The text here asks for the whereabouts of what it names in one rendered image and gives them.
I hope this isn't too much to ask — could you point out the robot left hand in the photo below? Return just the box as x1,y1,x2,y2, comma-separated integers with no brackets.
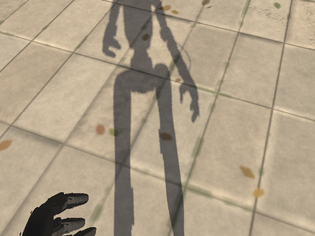
20,192,96,236

